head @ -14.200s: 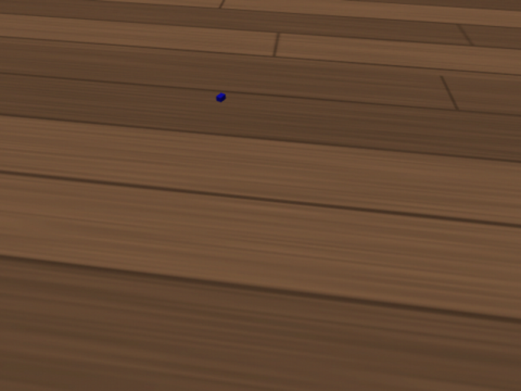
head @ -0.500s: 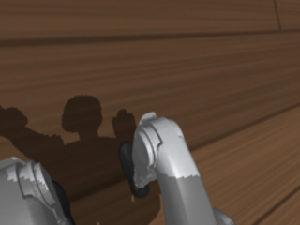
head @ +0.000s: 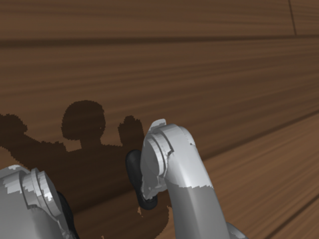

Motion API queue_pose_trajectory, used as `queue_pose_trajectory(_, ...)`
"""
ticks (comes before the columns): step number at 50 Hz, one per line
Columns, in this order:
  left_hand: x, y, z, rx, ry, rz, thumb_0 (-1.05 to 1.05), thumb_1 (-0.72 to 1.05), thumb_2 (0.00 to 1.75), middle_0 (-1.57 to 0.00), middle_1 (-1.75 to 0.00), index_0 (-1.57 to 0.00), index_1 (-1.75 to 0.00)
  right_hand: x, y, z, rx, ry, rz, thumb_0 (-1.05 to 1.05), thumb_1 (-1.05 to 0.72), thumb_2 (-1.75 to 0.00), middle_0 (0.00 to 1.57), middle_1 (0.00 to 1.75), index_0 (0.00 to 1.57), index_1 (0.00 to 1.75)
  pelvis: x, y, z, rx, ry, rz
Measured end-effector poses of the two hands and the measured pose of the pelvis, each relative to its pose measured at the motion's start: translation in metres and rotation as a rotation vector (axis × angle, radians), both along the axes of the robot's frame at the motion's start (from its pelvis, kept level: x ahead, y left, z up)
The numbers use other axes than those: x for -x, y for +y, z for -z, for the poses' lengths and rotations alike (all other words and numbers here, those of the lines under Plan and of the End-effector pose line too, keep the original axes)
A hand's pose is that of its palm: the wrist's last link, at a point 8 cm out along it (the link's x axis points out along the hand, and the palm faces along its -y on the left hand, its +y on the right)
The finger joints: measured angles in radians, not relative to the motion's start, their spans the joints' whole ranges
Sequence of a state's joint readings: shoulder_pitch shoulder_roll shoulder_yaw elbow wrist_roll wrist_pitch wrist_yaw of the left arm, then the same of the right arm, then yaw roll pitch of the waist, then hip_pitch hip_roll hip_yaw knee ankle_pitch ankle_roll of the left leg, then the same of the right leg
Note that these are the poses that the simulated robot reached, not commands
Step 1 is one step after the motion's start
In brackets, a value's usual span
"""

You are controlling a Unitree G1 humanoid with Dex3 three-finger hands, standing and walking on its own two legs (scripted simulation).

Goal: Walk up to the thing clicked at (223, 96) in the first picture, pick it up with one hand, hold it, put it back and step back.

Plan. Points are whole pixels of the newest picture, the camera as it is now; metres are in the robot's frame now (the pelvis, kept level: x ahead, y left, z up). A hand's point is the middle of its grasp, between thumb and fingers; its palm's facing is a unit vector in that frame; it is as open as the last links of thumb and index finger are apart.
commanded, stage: rise first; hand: left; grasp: from above
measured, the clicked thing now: out of the picture +0.48 +0.37 -0.31
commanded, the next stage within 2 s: approach in 1.54 s
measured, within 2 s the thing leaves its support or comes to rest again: neither
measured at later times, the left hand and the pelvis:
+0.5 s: hand out of the picture +0.44 +0.40 -0.20, palm faces -0.08 -0.43 -0.90, open 13.8 cm; pelvis +0.00 +0.00 +0.00, yaw +0 degrees
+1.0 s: hand out of the picture +0.44 +0.40 -0.20, palm faces -0.08 -0.42 -0.90, open 13.7 cm; pelvis +0.00 +0.00 +0.00, yaw +0 degrees
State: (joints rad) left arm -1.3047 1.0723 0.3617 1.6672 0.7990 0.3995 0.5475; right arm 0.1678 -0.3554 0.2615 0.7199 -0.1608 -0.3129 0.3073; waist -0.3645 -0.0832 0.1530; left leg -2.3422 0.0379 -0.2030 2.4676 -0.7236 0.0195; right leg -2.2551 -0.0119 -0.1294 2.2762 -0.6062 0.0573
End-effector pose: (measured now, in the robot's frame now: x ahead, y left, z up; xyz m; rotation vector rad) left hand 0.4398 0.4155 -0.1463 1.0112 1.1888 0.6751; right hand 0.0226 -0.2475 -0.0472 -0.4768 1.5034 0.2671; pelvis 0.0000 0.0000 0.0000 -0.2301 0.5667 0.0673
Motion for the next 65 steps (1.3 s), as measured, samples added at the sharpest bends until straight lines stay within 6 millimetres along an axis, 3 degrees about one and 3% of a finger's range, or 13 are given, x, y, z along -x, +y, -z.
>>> queue_pose_trajectory(65, 0.000, -0.015, -0.001, -0.002, 0.014, 0.027, 0.00, -0.44, 0.89, -0.18, -0.99, -0.18, -0.98, 0.013, -0.003, -0.006, -0.011, 0.013, 0.020, 0.00, -0.92, -0.90, 0.20, 0.30, 0.19, 0.29, 0.001, -0.002, -0.003, -0.008, 0.000, 0.000)
